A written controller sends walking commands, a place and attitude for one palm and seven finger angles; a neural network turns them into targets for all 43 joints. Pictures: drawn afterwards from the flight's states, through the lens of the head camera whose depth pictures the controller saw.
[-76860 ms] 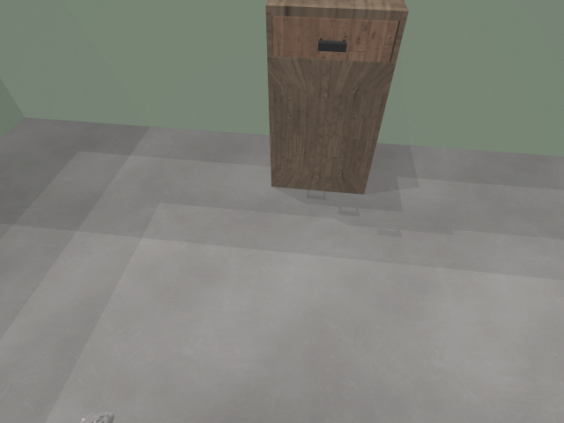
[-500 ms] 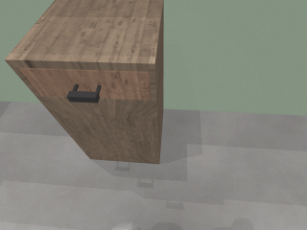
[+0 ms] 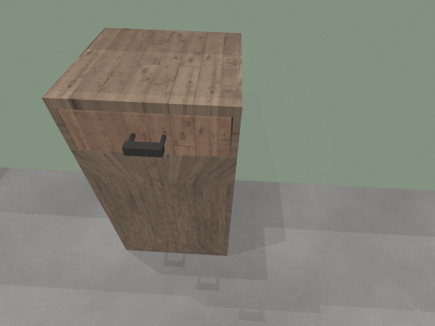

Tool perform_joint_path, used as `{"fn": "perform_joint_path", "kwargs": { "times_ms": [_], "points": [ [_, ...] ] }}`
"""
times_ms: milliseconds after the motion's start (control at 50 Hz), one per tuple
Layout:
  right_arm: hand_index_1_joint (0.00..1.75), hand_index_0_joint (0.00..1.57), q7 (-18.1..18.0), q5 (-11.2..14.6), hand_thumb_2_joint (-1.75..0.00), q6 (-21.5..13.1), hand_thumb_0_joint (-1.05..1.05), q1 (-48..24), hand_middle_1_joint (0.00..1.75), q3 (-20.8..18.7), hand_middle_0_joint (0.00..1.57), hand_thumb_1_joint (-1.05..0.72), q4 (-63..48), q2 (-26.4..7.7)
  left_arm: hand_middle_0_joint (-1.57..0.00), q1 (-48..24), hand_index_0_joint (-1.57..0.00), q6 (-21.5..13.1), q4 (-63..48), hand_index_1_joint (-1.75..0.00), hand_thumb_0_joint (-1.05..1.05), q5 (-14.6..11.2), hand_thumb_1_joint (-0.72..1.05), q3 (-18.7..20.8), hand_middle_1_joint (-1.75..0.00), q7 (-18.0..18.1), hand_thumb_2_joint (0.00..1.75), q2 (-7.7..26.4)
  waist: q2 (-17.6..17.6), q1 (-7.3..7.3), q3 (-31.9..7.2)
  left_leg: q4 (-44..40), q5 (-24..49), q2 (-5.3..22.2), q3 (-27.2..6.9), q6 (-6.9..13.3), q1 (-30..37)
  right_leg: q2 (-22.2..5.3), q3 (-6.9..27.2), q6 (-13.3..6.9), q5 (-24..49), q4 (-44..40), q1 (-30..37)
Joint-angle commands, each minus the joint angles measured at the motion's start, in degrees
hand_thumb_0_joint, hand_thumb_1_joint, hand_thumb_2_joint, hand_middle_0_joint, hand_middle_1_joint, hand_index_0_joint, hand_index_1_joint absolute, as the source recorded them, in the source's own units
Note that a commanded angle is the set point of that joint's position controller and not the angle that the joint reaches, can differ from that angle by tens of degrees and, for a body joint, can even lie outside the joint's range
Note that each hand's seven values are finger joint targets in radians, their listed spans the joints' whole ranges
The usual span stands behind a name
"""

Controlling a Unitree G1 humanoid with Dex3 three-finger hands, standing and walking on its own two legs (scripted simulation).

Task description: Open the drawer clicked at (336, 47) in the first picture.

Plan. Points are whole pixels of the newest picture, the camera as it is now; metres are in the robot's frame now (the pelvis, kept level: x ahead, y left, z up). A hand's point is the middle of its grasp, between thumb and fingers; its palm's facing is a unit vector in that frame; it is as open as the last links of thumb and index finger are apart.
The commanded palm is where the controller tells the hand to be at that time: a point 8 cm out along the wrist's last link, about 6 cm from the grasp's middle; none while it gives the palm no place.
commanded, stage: come to a stop and stand still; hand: left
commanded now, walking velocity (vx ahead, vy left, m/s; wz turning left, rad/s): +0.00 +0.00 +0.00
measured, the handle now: (145, 143) +0.55 +0.23 -0.01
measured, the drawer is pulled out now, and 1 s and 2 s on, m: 0.00 0.00 0.00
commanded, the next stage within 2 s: look again from close up in 1.28 s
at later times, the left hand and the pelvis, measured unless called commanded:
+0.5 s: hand out of the picture +0.01 +0.14 -0.17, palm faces +0.00 -0.99 -0.16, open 7.4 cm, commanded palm none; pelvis +0.02 -0.01 +0.00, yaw -1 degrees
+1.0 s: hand out of the picture +0.03 +0.12 -0.17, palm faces +0.02 -0.98 -0.18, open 7.4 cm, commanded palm none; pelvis +0.04 -0.04 +0.00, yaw +0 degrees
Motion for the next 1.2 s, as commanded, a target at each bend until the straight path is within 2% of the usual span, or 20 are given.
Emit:
{"fn": "perform_joint_path", "kwargs": {
  "times_ms": [0,160,380,440,540,620,700,720,760,860,1000,1120,1180],
  "points": [
    [0.30,0.20,-0.51,-0.02,-0.90,-1.59,0.00,0.86,0.30,-1.42,0.20,-0.90,-1.87,-7.44,-0.20,2.60,-0.20,-1.55,-1.06,-0.30,0.00,-0.45,0.90,0.36,-0.30,0.20,0.90,4.27,1.31,0.42,2.74,-13.16,-6.66,8.69,-9.96,0.45,-4.03,-0.41,0.68,-2.86,2.20,-3.17,0.95],
    [0.30,0.20,-0.89,0.28,-0.90,-1.97,0.00,2.50,0.30,-0.97,0.20,-0.90,2.14,-6.16,-0.20,3.44,-0.20,-1.84,2.62,-0.30,0.00,-0.64,0.90,0.08,-0.30,0.37,0.90,3.25,1.53,0.18,2.82,-11.96,0.75,8.52,-8.21,0.14,-1.14,-1.04,1.02,-2.42,5.16,-4.02,1.17],
    [0.30,0.20,-1.22,0.40,-0.90,-2.15,0.00,3.06,0.30,-0.90,0.20,-0.90,5.14,-3.82,-0.20,4.07,-0.20,-2.36,4.99,-0.30,0.00,-0.69,0.90,0.29,-0.30,0.73,0.90,1.82,-1.03,-0.05,2.65,-8.22,7.88,7.59,-5.55,-0.33,1.89,-1.65,2.62,-2.70,9.66,-4.63,0.84],
    [0.30,0.20,-1.26,0.42,-0.90,-1.93,0.00,2.88,0.30,-0.80,0.20,-0.90,5.68,-3.33,-0.20,3.88,-0.20,-2.28,5.10,-0.30,0.00,-0.67,0.90,0.33,-0.30,0.78,0.90,1.68,-0.48,-0.09,4.11,-8.29,6.49,7.52,-5.50,-0.61,1.24,-1.51,2.83,-2.78,8.35,-5.12,0.09],
    [0.30,0.20,-1.38,0.34,-0.90,-1.84,0.00,2.92,0.30,-0.78,0.20,-0.90,6.04,-2.89,-0.20,3.78,-0.20,-2.33,5.19,-0.30,0.00,-0.70,0.90,0.41,-0.30,0.77,0.90,1.30,-0.41,-0.18,4.20,-8.00,7.49,7.52,-5.29,-0.79,1.57,-1.35,3.05,-2.94,9.31,-5.29,0.17],
    [0.30,0.20,-1.49,0.35,-0.90,-1.98,0.00,3.01,0.30,-0.79,0.20,-0.90,6.19,-2.83,-0.20,3.87,-0.20,-2.51,5.08,-0.30,0.00,-0.73,0.90,0.55,-0.30,0.76,0.90,1.41,-0.12,-0.24,2.23,-7.37,10.42,7.62,-5.01,-0.90,3.12,-1.40,3.03,-3.09,11.92,-5.15,1.48],
    [0.30,0.20,-1.52,0.34,-0.90,-1.93,0.00,2.87,0.30,-0.78,0.20,-0.90,6.37,-2.75,-0.20,3.72,-0.20,-2.62,5.15,-0.30,0.00,-0.78,0.90,0.60,-0.30,0.73,0.90,1.52,-0.38,-0.15,2.05,-7.22,10.76,7.63,-4.75,-1.16,3.30,-1.57,3.05,-3.18,13.01,-5.43,1.88],
    [0.30,0.20,-1.53,0.31,-0.90,-1.83,0.00,2.75,0.30,-0.76,0.20,-0.90,6.44,-2.62,-0.20,3.84,-0.20,-2.56,5.12,-0.30,0.00,-0.77,0.90,0.54,-0.30,0.78,0.90,1.34,-0.70,-0.12,3.00,-7.40,10.61,7.67,-4.83,-1.15,3.35,-1.47,3.05,-3.18,12.63,-5.60,1.27],
    [0.30,0.20,-1.58,0.30,-0.90,-1.91,0.00,3.13,0.30,-0.74,0.20,-0.90,6.65,-2.60,-0.20,3.61,-0.20,-2.68,5.13,-0.30,0.00,-0.79,0.90,0.59,-0.30,0.81,0.90,1.45,-0.60,-0.22,2.16,-7.17,12.21,7.72,-4.79,-1.23,3.82,-1.50,3.09,-3.27,14.21,-5.51,2.07],
    [0.30,0.20,-1.57,0.28,-0.90,-1.73,0.00,3.04,0.30,-0.57,0.20,-0.90,6.89,-2.41,-0.20,3.54,-0.20,-2.56,5.08,-0.30,0.00,-0.81,0.90,0.65,-0.30,0.80,0.90,1.34,-0.12,-0.07,3.28,-7.94,10.47,7.78,-4.75,-1.45,3.23,-1.27,2.92,-3.32,12.07,-6.21,1.85],
    [0.30,0.20,-1.59,0.30,-0.90,-1.66,0.00,3.15,0.30,-0.66,0.20,-0.90,7.09,-2.31,-0.20,4.22,-0.20,-2.90,5.23,-0.30,0.00,-0.86,0.90,0.62,-0.30,0.79,0.90,1.44,-1.47,-0.10,2.09,-7.37,11.09,7.68,-4.32,-1.73,4.44,-1.67,3.20,-3.52,14.84,-6.79,2.53],
    [0.30,0.20,-1.65,0.32,-0.90,-1.56,0.00,3.43,0.30,-0.64,0.20,-0.90,7.42,-1.89,-0.20,4.55,-0.20,-2.95,5.16,-0.30,0.00,-0.87,0.90,0.65,-0.30,0.86,0.90,1.31,-0.15,-0.23,2.41,-7.32,11.34,7.67,-4.25,-1.95,4.72,-1.43,3.32,-3.73,15.29,-7.15,2.83],
    [0.30,0.20,-1.67,0.29,-0.90,-1.52,0.00,3.54,0.30,-0.60,0.20,-0.90,7.43,-1.84,-0.20,4.75,-0.20,-3.05,5.26,-0.30,0.00,-0.86,0.90,0.70,-0.30,0.86,0.90,1.29,-0.57,-0.11,2.74,-7.31,11.11,7.63,-4.25,-2.07,4.37,-1.58,3.35,-3.81,15.49,-7.49,2.90]
  ]
}}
